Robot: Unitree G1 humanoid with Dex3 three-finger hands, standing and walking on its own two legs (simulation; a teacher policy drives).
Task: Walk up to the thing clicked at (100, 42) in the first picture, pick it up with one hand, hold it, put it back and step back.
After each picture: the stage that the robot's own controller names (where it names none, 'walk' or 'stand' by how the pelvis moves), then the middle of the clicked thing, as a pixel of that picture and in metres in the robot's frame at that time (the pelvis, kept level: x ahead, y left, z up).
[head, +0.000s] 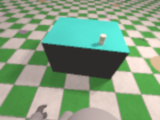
stand; (102, 39) +0.88 -0.13 -0.05
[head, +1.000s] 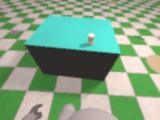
walk; (90, 39) +0.78 +0.04 -0.02
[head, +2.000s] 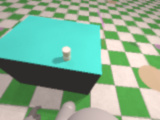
stand; (66, 54) +0.50 +0.23 -0.03
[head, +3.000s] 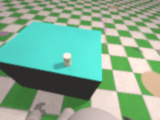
walk; (67, 60) +0.48 +0.20 -0.05
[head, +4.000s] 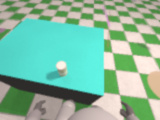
stand; (62, 69) +0.35 +0.20 -0.03
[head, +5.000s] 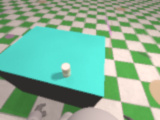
stand; (66, 70) +0.38 +0.19 -0.05
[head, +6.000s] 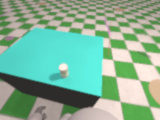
stand; (64, 71) +0.38 +0.21 -0.05
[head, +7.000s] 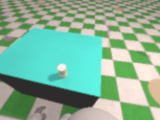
stand; (62, 71) +0.38 +0.22 -0.05
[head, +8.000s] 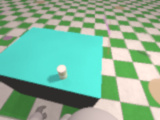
stand; (62, 72) +0.36 +0.21 -0.05
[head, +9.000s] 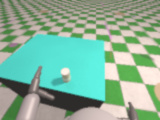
rise first; (66, 75) +0.36 +0.20 -0.05
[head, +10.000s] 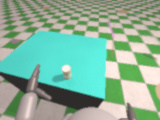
go down; (66, 72) +0.37 +0.20 -0.05
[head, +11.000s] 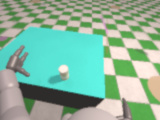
go down; (64, 72) +0.36 +0.18 -0.03
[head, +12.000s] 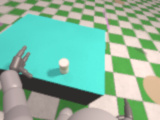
close in; (64, 66) +0.38 +0.18 -0.02
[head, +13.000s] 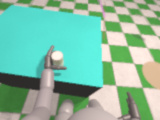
close; (58, 60) +0.39 +0.19 +0.03
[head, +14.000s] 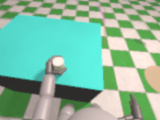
lift; (59, 66) +0.35 +0.19 +0.05
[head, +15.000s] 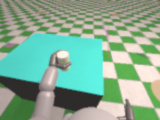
lift; (64, 61) +0.34 +0.17 +0.16
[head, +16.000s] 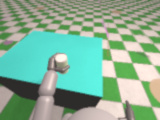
hold; (62, 64) +0.32 +0.18 +0.13
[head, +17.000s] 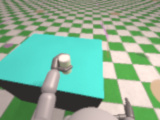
hold; (65, 64) +0.33 +0.16 +0.13
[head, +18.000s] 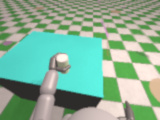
crouch; (63, 64) +0.33 +0.17 +0.13
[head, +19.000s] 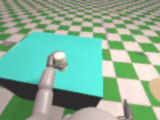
crouch; (60, 62) +0.35 +0.19 +0.12
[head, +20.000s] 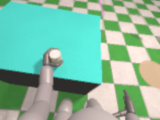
lower; (56, 58) +0.41 +0.20 +0.02
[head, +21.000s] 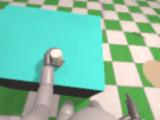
lower; (57, 58) +0.40 +0.20 +0.03
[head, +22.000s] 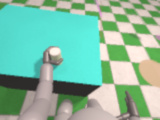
lower; (56, 56) +0.42 +0.20 +0.03
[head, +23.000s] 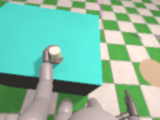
lower; (56, 55) +0.43 +0.20 +0.03
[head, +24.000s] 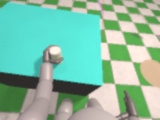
rest; (56, 55) +0.42 +0.20 +0.03
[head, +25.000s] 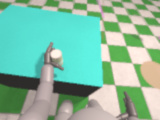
withdraw; (57, 58) +0.41 +0.20 +0.02
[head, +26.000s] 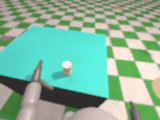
sink last; (67, 69) +0.38 +0.18 -0.01
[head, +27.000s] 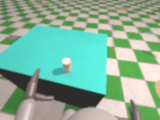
stand; (67, 65) +0.41 +0.20 -0.01
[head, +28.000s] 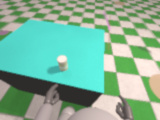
stand; (62, 63) +0.40 +0.21 +0.01
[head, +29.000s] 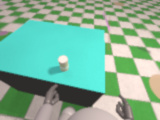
stand; (63, 63) +0.40 +0.20 +0.01
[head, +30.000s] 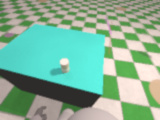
stand; (65, 66) +0.41 +0.20 -0.03
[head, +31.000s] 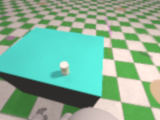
stand; (64, 68) +0.40 +0.21 -0.05
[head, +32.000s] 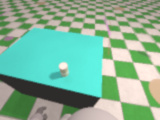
stand; (64, 69) +0.39 +0.21 -0.05
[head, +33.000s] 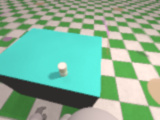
stand; (63, 69) +0.39 +0.22 -0.05
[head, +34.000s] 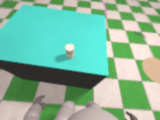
walk; (69, 51) +0.49 +0.16 -0.04
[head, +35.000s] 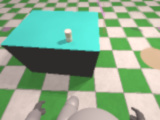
walk; (68, 35) +0.73 +0.27 -0.03
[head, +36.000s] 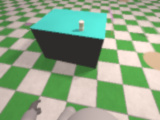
stand; (81, 26) +1.05 +0.19 -0.03
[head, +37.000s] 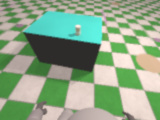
stand; (77, 30) +1.00 +0.19 -0.05
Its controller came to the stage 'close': yes
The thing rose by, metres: 0.19
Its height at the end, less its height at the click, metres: +0.00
